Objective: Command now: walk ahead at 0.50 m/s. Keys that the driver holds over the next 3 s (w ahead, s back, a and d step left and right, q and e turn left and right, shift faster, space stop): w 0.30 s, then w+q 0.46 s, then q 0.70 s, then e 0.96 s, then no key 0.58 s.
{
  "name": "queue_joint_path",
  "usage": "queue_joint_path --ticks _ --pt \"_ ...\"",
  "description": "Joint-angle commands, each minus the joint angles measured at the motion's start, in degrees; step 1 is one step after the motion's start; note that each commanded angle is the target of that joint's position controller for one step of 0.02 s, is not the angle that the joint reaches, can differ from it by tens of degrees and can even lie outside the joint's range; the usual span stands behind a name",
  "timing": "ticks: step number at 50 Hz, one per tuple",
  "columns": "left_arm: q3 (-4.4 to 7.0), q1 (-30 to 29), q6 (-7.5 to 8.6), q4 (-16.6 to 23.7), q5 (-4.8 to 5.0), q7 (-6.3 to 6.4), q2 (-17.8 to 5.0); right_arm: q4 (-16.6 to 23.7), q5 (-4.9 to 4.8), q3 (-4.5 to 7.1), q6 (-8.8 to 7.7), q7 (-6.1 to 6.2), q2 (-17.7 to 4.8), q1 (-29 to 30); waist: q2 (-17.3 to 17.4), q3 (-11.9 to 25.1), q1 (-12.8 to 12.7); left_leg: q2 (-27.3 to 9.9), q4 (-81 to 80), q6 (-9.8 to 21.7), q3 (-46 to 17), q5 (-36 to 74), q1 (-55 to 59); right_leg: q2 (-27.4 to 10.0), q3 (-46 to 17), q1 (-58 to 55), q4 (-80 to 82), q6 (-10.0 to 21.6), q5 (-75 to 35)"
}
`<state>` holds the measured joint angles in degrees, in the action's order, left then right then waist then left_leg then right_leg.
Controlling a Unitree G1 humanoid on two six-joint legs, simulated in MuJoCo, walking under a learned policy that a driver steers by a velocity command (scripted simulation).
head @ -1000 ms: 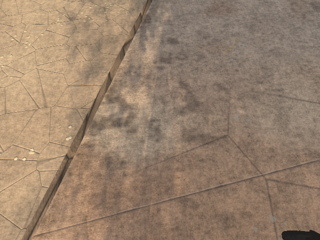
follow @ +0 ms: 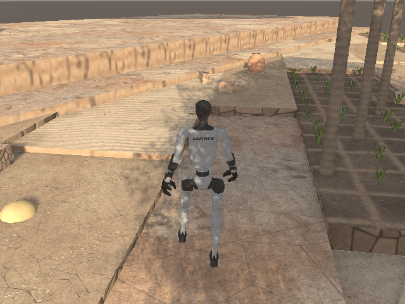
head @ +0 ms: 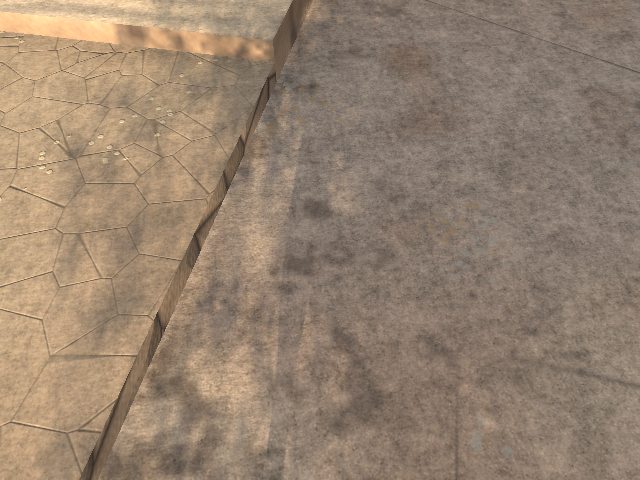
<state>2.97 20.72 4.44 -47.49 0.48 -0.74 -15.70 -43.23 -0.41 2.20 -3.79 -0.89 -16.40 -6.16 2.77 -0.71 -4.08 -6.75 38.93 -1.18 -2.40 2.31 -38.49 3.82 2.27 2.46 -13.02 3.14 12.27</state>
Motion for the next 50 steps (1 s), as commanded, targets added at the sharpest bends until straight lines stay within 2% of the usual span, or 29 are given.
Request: queue_joint_path --ticks 1,4,6,7,8,9,10,11,12,13,14,16,18,21,23,26,30,31,32,33,34,35,36,37,39,41,43,47,50 --pt "2.45 0.8 0.22 1.8 0.55 0.50 -10.3 5.2 -0.45 0.34 -1.17 -0.86 -2.9 6.7 -5.7 -2.9 -0.4 1.6 -5.7 0.7 1.2 3.0 2.5 -15.9 -7.3 1.9 4.3 8.6 -12.3" --pt "2.78 1.6 -0.75 0.3 0.79 0.88 -10.9 6.3 -0.43 0.64 -1.53 -1.76 -4.1 7.9 -6.3 -3.0 0.4 2.5 -9.0 2.8 1.0 -2.5 2.6 -18.5 -8.3 -3.9 0.8 7.4 -16.0" --pt "3.00 0.4 -1.37 0.0 0.79 1.14 -11.6 5.4 -0.26 1.34 -1.72 -1.84 -5.6 3.8 -7.4 -0.4 3.2 4.5 -10.6 4.5 3.0 -6.4 9.5 -18.2 -7.7 -5.7 -4.5 6.0 -26.9" --pt "2.75 -0.4 -1.69 0.0 0.69 1.26 -11.2 3.4 -0.06 2.44 -1.74 -1.50 -7.4 -3.0 -6.8 3.7 6.8 6.3 -12.0 6.0 4.8 -6.1 19.2 -15.7 -5.6 -4.4 -12.6 4.7 -34.8" --pt "1.74 0.0 -1.73 0.7 -0.10 1.45 -8.9 1.0 0.27 3.77 -1.63 -0.91 -10.7 -12.6 -4.5 11.3 10.6 2.3 -9.5 8.6 0.8 -3.9 35.0 -12.7 -3.1 3.0 -25.9 2.8 -30.0" --pt "-0.19 6.5 -0.65 2.4 -0.46 1.03 -3.0 0.1 1.16 5.24 -1.25 -0.51 -16.9 -18.6 8.5 20.2 9.3 -12.4 -11.2 17.7 -24.2 -11.5 58.3 -3.9 -0.1 26.4 -48.9 -1.8 -7.7" --pt "-0.16 5.3 0.67 1.5 -0.12 0.73 -4.2 -0.4 0.14 4.22 -0.96 -0.68 -12.9 -20.4 12.4 23.5 10.5 -15.6 -20.0 20.3 -39.6 -18.9 61.8 -0.7 -7.4 36.0 -57.9 -2.2 20.8" --pt "1.21 0.5 1.46 2.8 1.46 0.25 -9.1 0.0 -0.15 3.13 -0.97 -0.60 -10.1 -16.7 7.8 14.9 10.5 -13.9 -21.2 17.4 -32.7 -23.1 55.7 -4.3 -9.0 41.6 -61.9 -1.4 18.8" --pt "1.13 -3.6 1.78 3.8 1.79 0.23 -9.1 0.7 0.01 2.71 -0.88 -0.44 -8.7 -12.8 4.1 9.1 9.2 -11.8 -22.2 15.6 -25.4 -20.8 47.7 -7.4 -7.1 41.9 -60.1 -0.9 13.6" --pt "1.17 -5.8 1.66 4.3 0.99 0.44 -8.5 1.0 0.40 2.25 -0.89 -0.55 -7.2 -9.6 1.3 4.6 7.7 -9.6 -24.1 14.9 -20.2 -16.2 39.8 -9.3 -6.0 40.2 -56.3 -1.2 9.6" --pt "1.47 -5.3 1.08 4.0 0.42 0.62 -8.0 1.3 0.94 1.75 -1.19 -0.67 -5.6 -7.5 2.1 2.9 5.7 -7.7 -25.9 14.2 -16.6 -12.0 34.4 -11.1 -6.5 36.6 -53.1 -1.4 6.5" --pt "1.14 -3.3 -0.12 3.2 0.00 0.78 -5.8 1.0 0.81 1.83 -1.73 -0.88 -5.6 -6.5 2.9 2.4 3.7 -6.1 -28.9 14.9 -13.2 -7.4 29.0 -11.6 -5.9 32.1 -50.2 -2.3 4.0" --pt "0.96 -5.5 -0.52 4.3 -0.72 1.11 -5.0 0.1 0.34 2.27 -2.07 -0.59 -7.1 -7.5 1.6 1.0 3.3 -5.6 -30.7 16.0 -10.9 -3.6 27.2 -11.6 -5.5 33.2 -45.3 -3.8 0.7" --pt "0.58 -12.2 0.05 6.2 -0.97 0.96 -4.1 -1.1 -0.08 2.83 -1.60 0.45 -8.3 -9.8 0.4 -0.6 4.8 -3.7 -31.4 14.9 -7.8 -2.3 27.7 -10.5 -5.4 34.1 -32.8 -5.1 -9.1" --pt "0.26 -16.5 0.60 7.1 -0.67 0.46 -3.3 -1.8 -0.43 3.10 -1.16 1.00 -9.1 -11.7 0.6 -1.2 6.2 -2.4 -30.8 13.6 -6.2 -3.2 27.1 -8.6 -4.9 31.3 -24.8 -5.6 -14.9" --pt "0.16 -21.9 1.25 8.5 -0.03 -0.36 -3.6 -3.2 -0.92 3.39 -0.48 1.41 -9.7 -15.3 1.0 -1.8 8.0 -3.3 -28.9 13.1 -7.8 -5.7 28.5 -6.7 -4.9 28.5 -18.9 -5.9 -17.6" --pt "1.05 -21.7 2.19 8.9 0.31 -0.92 -6.6 -3.5 -1.00 3.93 0.51 2.02 -10.2 -15.7 2.8 -1.4 6.2 -5.7 -23.2 11.3 -12.8 -7.6 32.6 -6.1 -6.4 23.9 -14.1 -4.1 -11.8" --pt "1.47 -18.9 2.39 8.1 0.30 -0.81 -7.4 -3.4 -0.90 3.94 0.80 2.07 -10.0 -15.2 3.3 -0.3 4.5 -5.2 -20.3 10.6 -13.1 -5.9 32.3 -5.8 -5.6 19.6 -12.9 -3.2 -9.9" --pt "2.48 -12.9 2.56 6.4 0.03 -0.43 -9.2 -3.1 -0.65 3.42 0.93 2.03 -8.5 -15.2 2.6 3.2 1.7 -2.4 -13.9 9.1 -11.8 -2.4 30.7 -5.7 -4.9 10.7 -11.7 -1.6 -8.6" --pt "3.51 -4.1 2.78 5.2 -1.01 0.07 -12.3 -1.8 0.11 2.16 0.88 1.81 -5.0 -14.7 -1.8 11.0 -2.2 1.7 1.1 7.1 -8.8 -7.7 23.7 -13.4 -11.6 -3.8 -13.4 1.8 -7.3" --pt "4.90 1.2 1.92 3.9 -1.40 0.28 -17.4 0.2 -0.38 0.67 -0.04 1.76 0.2 -21.3 -17.6 19.1 -0.2 10.0 21.3 3.1 -1.2 -29.6 3.1 -26.8 -34.1 -23.9 -10.0 9.6 2.0" --pt "3.86 1.6 1.61 3.8 -0.84 0.01 -13.2 -0.2 -1.55 1.41 -0.56 1.74 -3.9 -21.2 -19.1 19.2 -0.9 7.6 31.4 2.7 -5.4 -36.3 -4.8 -28.3 -44.5 -23.1 -4.9 11.3 13.0" --pt "2.71 -1.7 1.62 4.5 -0.54 0.08 -9.2 0.3 -2.13 2.69 -0.49 1.73 -8.3 -16.7 -13.2 11.3 -1.3 5.0 34.3 2.9 -6.0 -31.5 -7.5 -26.2 -36.1 -16.5 -3.7 8.8 14.4" --pt "2.11 -5.1 1.54 4.7 -0.68 0.12 -7.5 0.8 -1.85 2.94 -0.18 1.84 -8.3 -13.9 -9.9 7.1 -0.1 2.8 33.6 2.7 -4.6 -26.8 -6.2 -23.8 -28.4 -9.7 -2.9 7.1 8.9" --pt "1.24 -10.1 1.52 4.4 -1.36 0.15 -4.5 1.4 -1.16 3.39 0.83 1.72 -6.9 -12.1 -9.9 1.4 2.7 0.2 29.2 1.9 -4.3 -21.6 -1.8 -20.0 -17.8 0.8 0.0 6.1 -4.4" --pt "1.58 -12.1 1.90 3.9 -1.58 0.25 -5.1 1.9 -1.04 3.25 2.25 1.65 -4.7 -12.7 -9.8 0.2 4.6 0.1 26.9 0.7 -2.8 -21.1 2.0 -19.2 -10.4 5.6 0.6 6.8 -22.2" --pt "2.35 -12.8 1.86 3.1 -1.39 0.69 -7.1 3.7 -0.56 2.98 3.09 1.69 -3.4 -11.2 -8.6 0.0 5.3 0.3 21.6 -0.5 -1.5 -18.6 1.9 -19.3 -5.0 6.5 0.6 7.7 -33.1" --pt "2.93 -13.9 0.27 2.8 -0.83 2.00 -9.1 6.1 -0.33 2.37 3.40 0.24 -2.3 -6.7 -8.1 1.7 4.1 1.3 6.8 -0.2 2.1 -5.5 7.7 -17.5 3.7 6.4 0.3 6.9 -34.4" --pt "3.28 -12.8 -0.74 2.0 0.24 2.25 -10.4 8.3 -0.17 2.86 3.78 -1.12 -3.5 -3.1 -7.6 2.3 3.1 2.2 0.3 1.2 3.0 -4.1 9.8 -18.7 5.2 2.6 -2.5 5.9 -32.9"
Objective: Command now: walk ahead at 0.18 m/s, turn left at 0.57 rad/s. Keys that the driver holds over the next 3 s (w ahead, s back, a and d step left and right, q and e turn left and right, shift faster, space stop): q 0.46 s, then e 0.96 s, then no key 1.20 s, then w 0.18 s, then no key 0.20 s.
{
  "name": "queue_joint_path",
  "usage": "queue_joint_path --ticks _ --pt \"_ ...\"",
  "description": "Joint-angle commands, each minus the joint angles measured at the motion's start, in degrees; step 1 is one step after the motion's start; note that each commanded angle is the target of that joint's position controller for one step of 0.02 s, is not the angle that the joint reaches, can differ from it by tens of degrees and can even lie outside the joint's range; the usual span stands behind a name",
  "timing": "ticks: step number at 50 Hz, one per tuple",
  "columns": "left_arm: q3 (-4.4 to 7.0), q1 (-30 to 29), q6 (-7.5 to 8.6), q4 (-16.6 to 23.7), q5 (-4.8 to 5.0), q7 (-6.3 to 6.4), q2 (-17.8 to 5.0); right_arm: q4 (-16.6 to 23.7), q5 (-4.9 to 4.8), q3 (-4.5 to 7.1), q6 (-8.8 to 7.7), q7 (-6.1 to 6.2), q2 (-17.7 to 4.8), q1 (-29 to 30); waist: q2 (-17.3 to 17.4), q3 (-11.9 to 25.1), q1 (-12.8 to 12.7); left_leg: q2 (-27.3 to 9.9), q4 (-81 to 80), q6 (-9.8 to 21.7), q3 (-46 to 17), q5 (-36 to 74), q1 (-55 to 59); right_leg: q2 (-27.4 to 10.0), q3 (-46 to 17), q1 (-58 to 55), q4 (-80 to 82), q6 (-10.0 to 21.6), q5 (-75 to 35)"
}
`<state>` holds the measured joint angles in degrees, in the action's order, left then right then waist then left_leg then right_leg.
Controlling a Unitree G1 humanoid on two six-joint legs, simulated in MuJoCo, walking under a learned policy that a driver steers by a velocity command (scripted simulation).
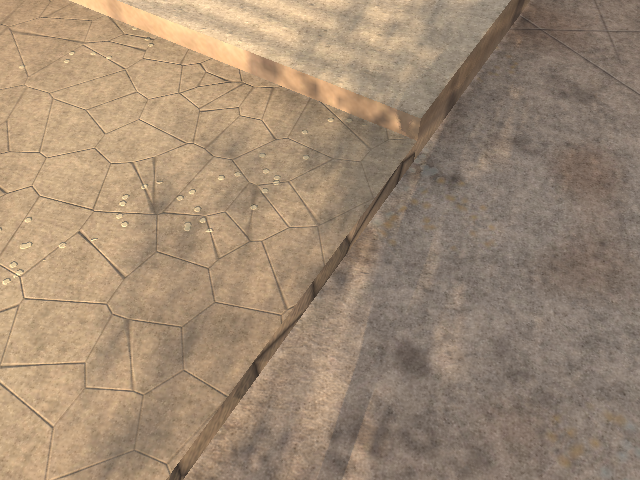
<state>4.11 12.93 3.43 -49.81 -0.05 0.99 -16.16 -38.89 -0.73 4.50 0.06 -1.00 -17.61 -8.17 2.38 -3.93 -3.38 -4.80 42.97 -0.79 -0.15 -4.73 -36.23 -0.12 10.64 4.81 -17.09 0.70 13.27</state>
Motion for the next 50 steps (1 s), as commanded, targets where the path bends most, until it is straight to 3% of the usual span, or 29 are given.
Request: queue_joint_path --ticks 1,4,5,6,7,8,9,10,11,13,16,17,19,21,26,27,28,29,30,33,36,39,41,43,45,47,48,49,50 --pt "2.34 -5.0 -0.08 4.1 1.28 0.53 -10.5 4.7 0.24 0.88 0.13 -1.38 -3.1 -0.5 -7.2 5.5 2.5 0.7 -5.1 1.6 1.1 1.2 7.8 -15.5 -3.1 -1.1 -0.1 7.9 -33.7" --pt "2.85 -6.2 -1.07 4.3 2.60 0.75 -11.5 4.7 0.55 2.46 0.51 -1.65 -5.9 -4.9 -6.7 7.3 5.9 4.2 -11.7 5.0 3.8 -1.6 15.3 -14.9 -1.6 -2.2 -12.0 5.2 -38.6" --pt "2.40 -4.5 -1.27 4.0 2.21 0.62 -9.8 3.0 0.70 3.81 0.38 -0.90 -8.6 -10.4 -3.2 10.3 7.9 6.6 -16.0 7.0 3.8 5.0 23.9 -11.5 -0.1 0.5 -22.1 2.8 -34.8" --pt "1.35 -1.6 -1.19 4.9 -0.43 0.16 -7.1 3.6 0.81 5.38 0.50 0.71 -14.9 -13.3 9.2 14.2 7.8 -4.7 -16.2 11.7 -11.7 32.2 36.8 -6.8 1.2 13.3 -39.3 -1.6 -10.4" --pt "-0.02 1.8 -1.14 6.0 -2.84 -0.48 -3.9 6.1 1.87 4.57 0.24 1.05 -17.1 -10.3 15.9 20.3 3.0 -16.2 -15.5 23.3 -33.2 45.9 46.7 2.7 -6.3 28.3 -55.5 -4.9 29.7" --pt "0.57 0.7 -1.15 5.8 -0.87 -0.97 -7.4 7.2 1.43 3.81 -0.17 0.21 -14.2 -9.6 7.8 26.3 5.9 -16.8 -18.9 26.2 -33.9 35.4 47.2 1.4 -15.5 31.1 -61.1 -4.9 27.4" --pt "0.87 -2.7 -1.24 6.9 1.08 -0.96 -9.0 7.4 1.06 3.50 -0.58 -0.13 -12.3 -6.4 4.6 20.8 5.6 -14.3 -21.6 23.6 -30.1 20.3 41.2 -0.3 -15.4 34.2 -59.5 -3.9 21.7" --pt "-0.13 -0.4 -2.79 4.7 -2.62 -0.66 -5.8 5.0 1.47 2.59 0.67 1.00 -8.8 -5.5 -0.6 13.4 3.8 -10.0 -22.5 18.0 -21.2 18.3 34.4 -4.2 -13.2 30.8 -53.7 -3.4 14.9" --pt "-0.20 -1.1 -3.77 4.8 -3.16 -0.44 -5.6 4.4 1.40 1.72 1.15 1.33 -7.3 -4.3 1.5 9.4 2.4 -5.6 -22.5 14.8 -17.6 19.2 28.0 -4.4 -12.7 27.4 -48.6 -3.6 12.6" --pt "-0.22 0.7 -5.76 4.3 -2.70 -0.73 -6.3 4.3 1.63 1.39 1.57 1.04 -7.2 -3.7 3.2 9.6 1.9 -3.0 -23.0 13.5 -14.6 20.0 22.5 -2.5 -11.2 21.3 -46.0 -3.8 11.1" --pt "-0.59 -0.9 -6.48 5.4 -1.65 -0.79 -5.7 3.5 1.93 2.28 1.60 0.13 -9.5 -4.5 3.4 9.8 2.8 -3.1 -24.7 13.9 -17.7 9.3 21.4 -1.4 -11.5 19.8 -38.2 -3.7 11.4" --pt "0.23 -7.0 -4.65 7.8 0.51 0.41 -6.7 6.3 0.34 2.86 0.72 1.27 -10.8 0.1 2.4 9.8 3.2 -4.9 -25.6 15.4 -22.5 2.4 20.7 -0.7 -15.4 21.6 -35.4 -4.4 10.1" --pt "0.30 -7.4 -3.26 7.8 0.27 1.48 -6.9 5.8 0.56 2.82 0.26 2.73 -10.6 0.1 4.3 11.2 3.6 -5.1 -26.1 15.0 -25.4 -6.2 22.6 -0.5 -17.4 21.5 -31.1 -4.8 7.7" --pt "0.54 -6.7 -2.71 7.6 0.25 1.49 -6.9 5.5 0.63 2.80 0.50 3.14 -10.0 -0.2 5.1 10.7 3.9 -4.2 -26.2 14.1 -26.6 -10.2 21.9 0.4 -17.3 19.7 -27.2 -4.8 6.6" --pt "0.46 -0.5 -1.91 5.4 -0.03 -0.58 -5.3 5.0 0.24 1.53 1.86 3.07 -6.7 0.0 4.9 10.8 1.8 -1.1 -20.9 9.9 -23.6 -7.4 18.5 0.4 -13.1 6.9 -10.5 -2.1 -2.6" --pt "0.44 -0.6 -1.87 5.9 -1.16 -0.81 -6.3 3.7 0.67 0.58 1.89 2.97 -4.1 -3.4 1.4 10.1 2.5 1.8 -17.2 6.8 -20.4 -11.4 16.1 -4.2 -17.1 3.5 -4.9 -0.1 -5.0" --pt "0.66 -4.0 -2.02 7.0 -2.57 -0.72 -10.0 3.3 1.47 -0.15 1.62 2.78 -1.3 -7.4 -11.4 8.5 7.0 9.7 -8.4 2.8 -11.0 -20.4 12.4 -13.7 -29.7 4.3 -0.3 5.3 -6.8" --pt "-0.44 -6.6 -1.78 7.8 -3.88 -0.87 -7.2 4.0 2.04 0.48 1.05 2.88 -3.9 -4.6 -17.0 5.8 6.0 9.3 -3.7 0.2 -9.1 -25.7 14.9 -18.8 -38.1 13.5 3.7 12.1 -4.4" --pt "-1.39 -10.5 -1.34 9.0 -3.37 -0.90 -4.9 3.3 2.32 0.93 0.81 2.84 -5.8 -3.7 -13.8 4.5 6.4 6.7 -1.0 -1.2 -9.8 -23.0 18.1 -16.4 -36.0 15.5 4.2 11.9 -1.3" --pt "-0.83 -11.4 -1.37 8.3 -0.04 -0.63 -7.7 1.4 2.91 0.44 0.23 2.63 -2.9 -1.6 -11.2 3.1 5.7 5.5 -11.4 -2.9 -6.8 -10.8 22.1 -9.1 -28.8 12.8 -0.2 6.3 -2.1" --pt "0.20 -6.4 -1.96 7.9 0.36 -0.70 -11.1 1.2 1.53 0.87 -0.36 2.86 -4.6 0.2 -10.6 4.1 4.0 6.1 -16.2 -2.3 -4.9 -5.7 24.3 -7.1 -29.8 9.4 -3.6 5.7 -10.3" --pt "0.66 -4.6 -1.81 9.1 0.92 -1.21 -11.1 0.3 0.86 1.81 0.08 3.62 -6.9 -1.8 -8.3 8.4 3.0 5.3 -11.3 -0.7 -3.4 -5.1 26.4 -5.5 -30.0 10.0 -6.9 6.4 -16.8" --pt "0.99 -7.2 -2.52 10.4 1.50 -0.78 -10.9 -0.1 1.18 1.72 0.20 3.39 -5.1 -2.8 -8.2 8.6 4.2 5.8 -12.2 -0.3 -2.9 -6.8 25.5 -5.3 -30.7 10.9 -8.4 6.9 -15.3" --pt "1.08 -7.7 -3.54 11.6 1.37 -0.43 -10.1 -0.3 1.16 2.08 0.12 3.22 -5.4 -2.7 -5.3 8.1 4.0 4.5 -13.6 0.8 -3.4 -5.6 26.9 -3.7 -29.9 14.1 -10.4 6.0 -13.4" --pt "0.97 -7.6 -4.00 12.7 1.33 -0.44 -8.8 -0.7 1.31 2.72 0.21 3.27 -7.1 -3.9 1.1 7.6 3.6 -0.6 -17.9 4.1 -8.1 -3.7 29.3 0.3 -24.4 19.4 -16.5 3.1 -7.2" --pt "0.79 -5.9 -4.07 13.2 1.05 -0.88 -7.3 -0.1 2.12 2.93 0.15 3.69 -8.8 -3.4 11.5 7.3 3.5 -14.4 -23.1 12.8 -20.2 7.5 32.0 3.9 -15.6 27.2 -31.1 -0.3 12.5" --pt "1.63 -6.6 -4.12 13.5 0.86 -1.06 -9.3 0.8 2.30 2.48 -0.27 4.04 -8.1 -2.9 10.3 7.0 4.4 -19.5 -23.9 16.6 -23.1 14.6 31.2 1.7 -14.9 29.8 -42.6 -1.6 21.6" --pt "2.29 -6.2 -4.47 13.5 1.02 -1.18 -10.1 1.2 2.03 2.12 -0.64 4.34 -7.7 -1.7 6.0 6.5 3.6 -19.3 -23.5 16.8 -20.8 16.9 29.9 0.0 -15.8 30.2 -48.4 -2.4 21.6" --pt "2.08 -5.1 -5.06 13.2 1.32 -1.26 -8.9 1.3 1.26 2.16 -0.80 4.45 -8.0 0.8 3.9 5.4 2.1 -16.6 -23.0 14.3 -16.0 15.3 29.1 -1.7 -15.8 30.0 -46.7 -2.8 18.9"
Over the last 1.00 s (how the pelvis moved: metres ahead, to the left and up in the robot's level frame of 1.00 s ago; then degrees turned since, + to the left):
0.52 0.03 0.00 20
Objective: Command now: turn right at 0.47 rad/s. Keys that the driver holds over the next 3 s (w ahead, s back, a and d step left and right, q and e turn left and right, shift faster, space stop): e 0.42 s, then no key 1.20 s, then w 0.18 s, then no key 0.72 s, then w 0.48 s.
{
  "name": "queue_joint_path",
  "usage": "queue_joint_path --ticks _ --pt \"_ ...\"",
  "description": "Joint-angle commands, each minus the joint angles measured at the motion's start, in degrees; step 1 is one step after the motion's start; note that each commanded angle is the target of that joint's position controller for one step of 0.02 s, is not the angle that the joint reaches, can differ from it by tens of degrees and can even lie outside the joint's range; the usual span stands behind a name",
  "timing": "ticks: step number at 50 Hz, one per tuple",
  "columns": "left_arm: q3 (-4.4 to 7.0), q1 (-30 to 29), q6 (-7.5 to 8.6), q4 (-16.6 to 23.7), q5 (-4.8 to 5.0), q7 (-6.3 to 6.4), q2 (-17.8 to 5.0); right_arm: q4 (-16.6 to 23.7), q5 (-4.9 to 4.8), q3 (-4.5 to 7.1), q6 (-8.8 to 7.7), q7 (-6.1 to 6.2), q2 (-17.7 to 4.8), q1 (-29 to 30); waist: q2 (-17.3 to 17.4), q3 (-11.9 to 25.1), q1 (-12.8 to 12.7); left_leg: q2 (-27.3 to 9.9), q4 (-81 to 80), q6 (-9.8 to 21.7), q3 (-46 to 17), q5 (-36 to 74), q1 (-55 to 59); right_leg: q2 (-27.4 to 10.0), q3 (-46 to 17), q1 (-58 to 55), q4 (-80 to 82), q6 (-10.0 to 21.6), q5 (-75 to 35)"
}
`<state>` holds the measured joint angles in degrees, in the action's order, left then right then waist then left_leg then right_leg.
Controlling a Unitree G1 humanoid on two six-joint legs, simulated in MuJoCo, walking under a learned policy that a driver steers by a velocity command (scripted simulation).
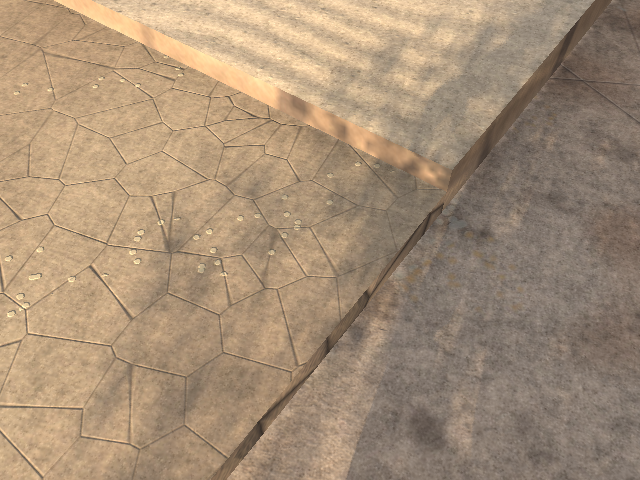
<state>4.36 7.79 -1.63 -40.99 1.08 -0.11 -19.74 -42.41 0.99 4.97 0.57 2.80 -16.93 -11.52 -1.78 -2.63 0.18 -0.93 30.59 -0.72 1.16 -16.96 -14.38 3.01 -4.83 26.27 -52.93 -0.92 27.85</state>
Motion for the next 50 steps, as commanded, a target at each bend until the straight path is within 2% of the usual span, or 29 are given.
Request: queue_joint_path --ticks 1,3,5,7,8,9,10,11,12,13,14,15,17,19,22,25,28,30,31,32,33,34,35,36,38,39,41,46,50 --pt "1.24 -0.4 -0.42 4.6 0.11 -0.24 -3.8 4.6 -0.95 1.98 -1.33 0.64 -9.5 5.0 8.3 3.3 -1.2 -18.1 -10.6 12.3 -13.3 26.9 7.0 -5.6 1.1 7.9 -7.5 -1.7 1.0" --pt "0.38 -1.3 -0.63 5.6 -0.01 -0.95 -2.0 4.0 -0.99 2.35 -0.60 0.57 -10.7 5.2 10.2 3.8 -0.2 -14.8 -9.9 10.6 -6.7 27.8 4.8 -5.7 4.7 1.7 -0.2 -2.0 -2.8" --pt "0.67 -1.1 -0.74 6.6 0.37 -1.85 -3.0 3.6 -1.28 2.54 0.02 0.36 -11.1 3.8 11.9 5.8 0.6 -14.5 -8.3 10.0 -4.1 26.8 5.4 -4.6 7.1 -3.4 7.5 -1.3 -5.3" --pt "1.50 2.9 -1.06 5.7 0.16 -2.05 -3.9 3.1 -2.36 2.38 0.13 0.00 -10.8 3.8 10.5 7.2 -1.3 -14.4 -3.7 8.0 -2.0 21.7 4.3 -2.2 10.0 -10.6 18.9 0.5 -13.4" --pt "2.21 5.5 -1.23 4.9 -0.16 -1.50 -4.9 2.1 -2.46 1.94 -0.10 -0.32 -9.2 1.3 7.4 7.6 -1.7 -12.7 1.8 5.3 0.6 15.6 0.9 -0.9 8.8 -16.5 24.2 2.1 -17.4" --pt "3.61 7.0 -1.16 5.4 -0.16 -0.61 -9.9 1.7 -0.69 1.19 -0.23 -0.79 -6.2 -1.6 -5.4 6.7 -0.8 -7.9 15.2 0.1 6.0 0.2 -10.3 -8.5 -4.2 -24.5 28.8 5.7 -34.9" --pt "4.29 6.7 -0.48 8.1 -1.67 -0.39 -16.4 5.6 1.46 0.08 -0.54 -0.77 -3.9 2.0 -18.6 7.3 -0.9 0.9 29.6 -4.1 3.2 -23.8 -25.3 -24.1 -28.2 -26.4 31.2 18.2 -51.5" --pt "3.64 8.9 0.96 8.2 -3.45 -0.98 -13.8 6.2 0.06 0.88 -0.78 -0.31 -7.0 6.3 -10.4 12.0 -5.1 0.6 38.8 -3.7 -5.4 -23.9 -24.9 -25.4 -30.2 -24.2 33.4 22.8 -44.7" --pt "3.02 6.6 1.97 8.0 -3.10 -0.94 -12.2 6.1 -1.19 1.24 -0.58 -0.08 -7.8 6.7 -7.1 9.1 -3.2 -0.4 40.3 -2.6 -6.5 -19.0 -25.7 -22.2 -25.2 -22.0 33.7 20.2 -37.4" --pt "2.73 3.6 2.21 8.0 -1.74 -0.44 -10.4 4.9 -1.00 1.58 -0.27 0.40 -8.1 5.4 -4.0 7.0 -1.5 -1.5 38.4 -2.3 -6.6 -13.5 -25.9 -18.9 -21.2 -20.2 33.7 16.4 -30.3" --pt "2.13 1.3 1.97 8.4 -0.80 0.12 -8.8 4.1 -0.47 1.85 0.02 0.88 -8.7 5.2 -3.5 5.8 -0.7 -2.2 36.1 -2.5 -7.1 -9.6 -25.2 -17.1 -19.1 -18.5 33.7 14.2 -27.8" --pt "1.72 0.2 1.65 8.7 -0.71 0.65 -8.2 3.8 -0.24 1.93 0.10 0.82 -8.6 4.5 -4.2 5.9 0.2 -1.5 35.6 -2.8 -6.7 -6.7 -22.0 -15.2 -17.0 -15.7 34.0 13.3 -28.6" --pt "1.46 0.6 1.28 9.2 -1.08 1.40 -7.4 3.5 -0.52 1.60 -0.18 0.28 -6.9 3.3 -4.7 7.4 0.6 0.0 33.9 -3.5 -6.2 -3.1 -19.4 -13.3 -15.3 -15.4 34.1 13.3 -29.2" --pt "1.54 1.8 1.09 9.2 -0.82 1.86 -7.3 3.7 -0.71 1.07 -0.38 0.05 -5.7 4.2 -4.4 7.4 0.0 0.7 28.0 -4.1 -6.4 -1.9 -19.4 -12.7 -15.6 -16.9 33.9 13.4 -27.8" --pt "1.89 2.3 0.59 9.3 -0.75 2.25 -7.7 4.0 -0.77 0.52 -0.69 -0.36 -5.0 5.8 -5.3 7.1 -0.9 1.1 19.5 -4.7 -6.9 -1.4 -17.5 -12.3 -17.3 -17.4 33.7 13.5 -22.7" --pt "1.73 2.3 0.25 9.3 -1.23 1.86 -7.4 3.8 -1.12 0.28 -1.03 -1.01 -5.3 6.0 -6.5 6.6 -1.9 0.9 14.3 -4.5 -6.1 -2.8 -12.3 -12.4 -18.5 -14.8 33.3 14.1 -21.2" --pt "1.34 2.1 -0.14 9.1 -1.32 1.28 -6.9 4.0 -1.41 0.18 -1.58 -1.63 -5.7 5.8 -6.7 6.4 -2.4 1.0 9.4 -3.6 -5.3 -4.1 -8.3 -12.6 -20.6 -14.7 31.9 14.3 -24.7" --pt "0.83 0.8 -0.34 8.9 -0.92 1.14 -6.1 3.6 -1.42 0.00 -2.10 -2.17 -5.2 4.3 -6.2 6.6 -1.0 1.1 1.5 -2.4 -4.6 -0.8 -4.1 -11.7 -21.0 -15.0 30.1 13.3 -27.4" --pt "0.42 0.2 -0.39 8.8 -0.59 1.17 -5.2 3.1 -1.12 -0.18 -2.45 -2.48 -4.6 2.8 -5.6 6.7 0.4 1.0 -6.5 -1.4 -4.2 5.6 0.5 -10.4 -20.2 -13.9 29.0 11.7 -27.6" --pt "0.02 2.0 -0.15 8.2 -0.79 1.19 -4.2 3.1 -0.26 -0.12 -2.72 -2.54 -5.8 2.2 -3.7 7.0 0.2 -1.8 -10.0 0.0 -6.4 12.6 5.5 -8.6 -18.9 -11.7 28.0 9.0 -24.5" --pt "-0.56 4.1 0.29 8.0 -1.93 1.14 -2.5 3.8 0.76 0.27 -2.72 -2.31 -9.2 1.6 3.8 8.3 -1.4 -10.1 -11.2 3.1 -13.9 22.1 9.8 -4.5 -13.8 -8.5 21.7 5.6 -16.2" --pt "-0.42 5.7 0.63 8.4 -1.66 1.06 -2.1 2.9 1.41 0.11 -2.50 -2.34 -9.8 4.6 13.3 6.3 -5.1 -14.5 -11.0 9.9 -19.7 24.4 5.3 1.0 -6.0 -6.9 20.1 2.7 -5.5" --pt "-0.16 4.8 0.75 7.8 -2.57 1.21 -4.0 4.0 0.88 -0.97 -2.63 -2.46 -5.8 6.9 12.3 6.1 -3.8 -14.9 -12.2 12.2 -20.2 20.1 3.1 -0.9 -4.7 -9.6 19.9 0.6 -4.9" --pt "0.22 3.0 0.73 7.8 -2.36 1.21 -4.7 3.8 0.56 -1.26 -2.70 -2.50 -5.1 7.0 11.4 5.6 -2.8 -12.5 -12.0 10.4 -18.0 16.1 3.7 -1.0 -4.3 -10.0 21.2 0.3 -8.3" --pt "-0.06 0.9 0.12 7.9 -2.65 1.18 -3.2 3.0 -0.14 -1.06 -2.94 -2.44 -6.6 5.5 10.9 5.1 -1.5 -9.1 -11.1 6.8 -15.0 10.5 3.2 -2.0 -4.4 -12.5 24.7 0.0 -15.3" --pt "-0.27 1.0 -0.06 7.8 -2.54 0.96 -2.5 2.7 -0.03 -1.38 -3.06 -2.36 -6.3 4.9 10.3 4.9 -1.6 -8.0 -10.8 5.4 -13.6 8.5 1.6 -2.5 -4.6 -14.5 25.7 0.4 -17.5" --pt "-0.17 2.3 0.00 6.9 -2.10 0.61 -2.8 2.9 0.17 -1.77 -3.04 -2.45 -5.7 4.5 6.8 3.5 -1.2 -4.9 -9.6 3.2 -9.7 4.0 0.4 -2.6 -4.8 -14.6 25.8 2.3 -19.2" --pt "-0.30 2.5 0.88 5.9 -2.04 0.73 -2.1 2.5 -0.34 -2.17 -2.82 -2.26 -5.1 3.0 1.1 4.1 0.0 -2.6 -5.3 2.4 -6.6 8.1 3.0 -3.6 -6.6 -13.4 26.8 3.3 -23.4" --pt "-0.43 3.0 1.15 5.5 -1.95 0.93 -1.7 1.9 -0.32 -2.47 -2.44 -2.35 -4.5 2.8 0.0 4.3 0.2 -1.9 -4.4 2.0 -6.0 9.1 3.8 -3.9 -7.1 -13.5 26.9 3.3 -24.2"
Over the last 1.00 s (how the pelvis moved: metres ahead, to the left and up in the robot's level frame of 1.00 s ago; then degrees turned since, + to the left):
0.11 -0.01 -0.01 8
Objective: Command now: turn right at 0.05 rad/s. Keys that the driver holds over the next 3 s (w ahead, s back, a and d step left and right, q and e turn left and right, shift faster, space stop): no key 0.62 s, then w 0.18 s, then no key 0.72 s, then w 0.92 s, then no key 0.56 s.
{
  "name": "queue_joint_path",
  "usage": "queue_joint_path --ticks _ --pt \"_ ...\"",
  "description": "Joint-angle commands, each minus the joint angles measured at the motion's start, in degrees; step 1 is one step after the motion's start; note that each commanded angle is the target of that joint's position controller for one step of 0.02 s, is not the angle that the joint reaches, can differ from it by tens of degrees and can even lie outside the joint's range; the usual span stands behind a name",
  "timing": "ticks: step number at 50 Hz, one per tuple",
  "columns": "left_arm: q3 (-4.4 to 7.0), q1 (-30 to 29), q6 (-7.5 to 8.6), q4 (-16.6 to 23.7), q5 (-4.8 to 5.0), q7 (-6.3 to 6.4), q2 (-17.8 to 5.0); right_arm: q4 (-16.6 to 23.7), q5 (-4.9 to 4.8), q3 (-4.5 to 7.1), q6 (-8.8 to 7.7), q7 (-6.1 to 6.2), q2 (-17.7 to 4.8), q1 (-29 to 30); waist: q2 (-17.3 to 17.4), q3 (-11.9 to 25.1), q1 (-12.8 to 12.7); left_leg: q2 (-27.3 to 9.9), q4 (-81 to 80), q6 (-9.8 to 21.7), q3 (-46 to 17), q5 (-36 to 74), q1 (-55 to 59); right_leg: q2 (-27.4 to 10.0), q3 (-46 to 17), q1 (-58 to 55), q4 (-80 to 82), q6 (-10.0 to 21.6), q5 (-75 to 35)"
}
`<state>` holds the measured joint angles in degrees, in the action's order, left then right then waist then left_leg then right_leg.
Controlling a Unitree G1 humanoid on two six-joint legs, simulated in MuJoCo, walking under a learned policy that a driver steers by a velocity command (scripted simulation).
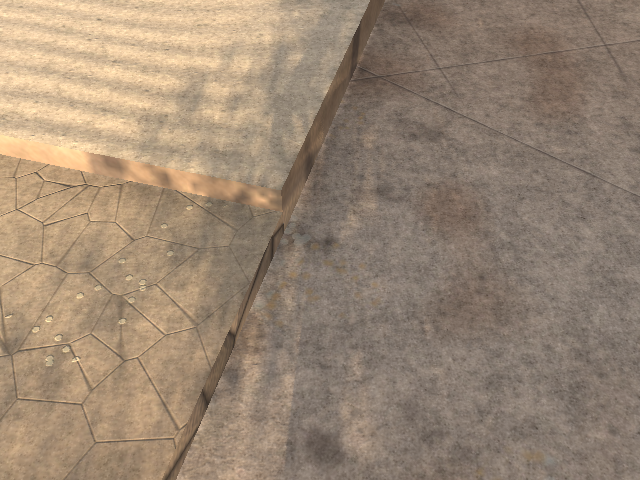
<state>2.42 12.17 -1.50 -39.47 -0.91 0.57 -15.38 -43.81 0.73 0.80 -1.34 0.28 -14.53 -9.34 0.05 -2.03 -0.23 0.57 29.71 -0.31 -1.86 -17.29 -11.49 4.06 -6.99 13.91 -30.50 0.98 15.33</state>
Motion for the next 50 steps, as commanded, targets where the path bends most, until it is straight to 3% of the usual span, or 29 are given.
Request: queue_joint_path --ticks 1,18,31,32,34,36,38,39,40,42,43,44,45,46,47,49,50 --pt "1.50 -1.3 1.04 3.8 0.05 0.32 -6.0 3.2 -0.07 1.65 -0.49 0.13 -6.9 0.7 -1.8 3.6 0.6 -3.3 -3.5 1.5 -2.9 9.6 0.9 -5.0 -5.0 -1.2 4.4 1.5 -11.9" --pt "1.28 -0.1 1.21 1.6 0.17 1.16 -4.9 -2.6 -0.34 1.37 -0.30 0.68 -6.9 -0.5 -0.4 2.6 0.4 -2.8 -4.6 0.8 -2.8 9.3 0.6 -4.6 -4.0 -3.0 4.5 1.2 -13.5" --pt "1.27 0.7 1.34 -2.3 0.27 1.62 -4.6 -8.2 -0.45 1.15 -0.30 1.03 -6.8 -1.7 -0.4 1.3 0.6 -2.4 -5.9 1.0 -2.8 7.4 0.0 -4.0 -3.0 -3.4 5.3 0.5 -12.4" --pt "1.16 1.7 1.29 -3.2 0.28 1.68 -4.2 -9.0 -0.41 1.01 -0.24 1.06 -6.3 -2.7 -0.3 2.5 0.7 -1.9 -6.4 1.2 -2.3 1.9 0.3 -3.3 -2.3 -3.9 5.6 0.6 -6.9" --pt "1.47 2.0 1.26 -3.9 0.84 1.87 -4.8 -9.6 -1.13 1.47 -0.06 1.33 -7.6 -3.1 1.2 -0.7 0.8 -1.5 -7.0 3.5 -3.3 -15.6 -2.4 -0.9 -0.3 0.6 4.1 1.6 14.3" --pt "1.22 0.6 2.60 -3.2 1.41 1.72 -4.3 -9.6 -1.61 1.74 -0.82 1.54 -8.7 -5.1 3.6 -5.5 2.0 -5.9 -10.8 7.5 -10.5 -27.4 -3.3 -0.9 0.7 8.6 0.9 2.3 20.8" --pt "0.72 -2.0 4.89 -2.2 2.32 0.98 -2.1 -10.8 -1.85 2.90 -1.95 1.47 -12.1 -8.4 9.9 -6.8 2.8 -16.0 -18.5 13.2 -24.2 -31.3 0.6 -0.7 5.8 13.8 -8.5 1.3 10.8" --pt "0.81 -3.5 5.76 -1.8 2.48 0.67 -2.9 -10.5 -1.79 3.23 -2.11 1.52 -12.7 -8.1 9.8 -8.0 3.1 -19.0 -20.4 15.0 -27.7 -28.8 -0.5 -3.1 5.2 14.8 -10.9 1.5 8.7" --pt "0.93 -3.2 6.36 -1.8 2.59 0.31 -3.2 -10.0 -1.70 3.21 -2.21 1.44 -12.4 -7.2 9.2 -7.5 2.5 -19.3 -20.3 15.0 -27.4 -25.6 -0.8 -4.0 5.0 13.8 -10.7 2.0 9.8" --pt "0.82 1.1 6.82 -4.0 2.24 -0.12 -2.2 -8.3 -2.07 2.64 -1.52 1.08 -10.7 -1.9 8.0 -5.7 -1.1 -13.4 -15.5 10.6 -16.7 -9.5 -4.4 -2.9 7.4 1.8 2.6 2.8 5.4" --pt "1.40 4.1 6.59 -6.0 1.70 -0.05 -2.9 -8.2 -1.84 2.46 -1.10 1.09 -10.1 -1.9 7.3 -2.7 -2.1 -9.7 -11.4 8.0 -11.7 1.4 -6.2 -1.2 7.8 -6.6 5.4 2.0 -2.5" --pt "2.21 7.7 6.11 -7.1 1.41 0.18 -5.2 -8.1 -1.42 1.92 -1.11 1.29 -8.3 -2.0 3.6 0.8 -2.9 -6.1 -4.0 4.9 -6.7 7.9 -7.0 -3.8 3.4 -12.1 6.7 2.3 -7.6" --pt "3.60 11.3 5.59 -7.6 1.23 0.43 -10.7 -7.0 -0.46 0.95 -1.51 1.57 -5.1 -2.8 -9.5 3.7 -2.5 1.2 9.2 0.3 1.3 3.1 -13.4 -12.2 -9.4 -17.9 9.6 5.9 -15.8" --pt "3.16 14.3 5.38 -8.0 0.80 0.05 -10.3 -6.6 -0.28 0.92 -1.87 1.70 -5.8 -3.0 -15.1 5.0 -4.0 1.7 19.2 -2.2 0.0 -14.2 -17.8 -21.6 -21.7 -19.5 12.9 12.7 -28.5" --pt "1.88 12.0 5.67 -7.9 0.58 -0.03 -6.6 -7.3 -1.05 1.62 -1.69 1.44 -7.5 -4.5 -9.5 2.8 -1.9 -0.5 27.5 -2.7 -2.4 -19.1 -20.0 -23.5 -20.5 -18.0 11.6 15.0 -36.2" --pt "1.85 7.4 5.83 -7.2 0.97 -0.13 -7.2 -8.4 -1.45 1.82 -1.17 1.11 -7.0 -5.0 -4.4 2.5 -0.1 -3.0 30.2 -2.4 -2.4 -14.5 -21.8 -20.4 -11.9 -17.4 10.6 12.8 -42.7" --pt "1.29 5.2 5.65 -7.0 1.13 0.03 -5.9 -8.4 -1.28 1.82 -0.91 1.08 -6.4 -3.6 -3.4 2.0 0.3 -4.5 26.5 -2.4 -2.4 -10.5 -20.9 -18.6 -8.4 -16.6 10.6 11.1 -45.0"
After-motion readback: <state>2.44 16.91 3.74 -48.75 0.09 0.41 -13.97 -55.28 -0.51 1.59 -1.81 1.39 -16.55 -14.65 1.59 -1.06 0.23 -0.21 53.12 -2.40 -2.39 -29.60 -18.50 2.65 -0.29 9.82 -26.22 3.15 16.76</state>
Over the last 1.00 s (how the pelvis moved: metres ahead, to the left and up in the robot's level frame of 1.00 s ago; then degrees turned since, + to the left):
0.02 -0.03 0.00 -20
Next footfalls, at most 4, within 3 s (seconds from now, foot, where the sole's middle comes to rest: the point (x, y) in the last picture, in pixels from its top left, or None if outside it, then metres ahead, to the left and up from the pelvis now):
1.18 left None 0.17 0.11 -0.77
2.16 left None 0.47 0.10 -0.77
2.68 right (398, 387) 0.72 -0.14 -0.77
2.98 left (290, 412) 0.65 0.10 -0.77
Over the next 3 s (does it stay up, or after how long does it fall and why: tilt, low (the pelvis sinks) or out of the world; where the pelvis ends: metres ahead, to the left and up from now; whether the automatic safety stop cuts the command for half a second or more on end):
stays up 0.60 -0.03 0.00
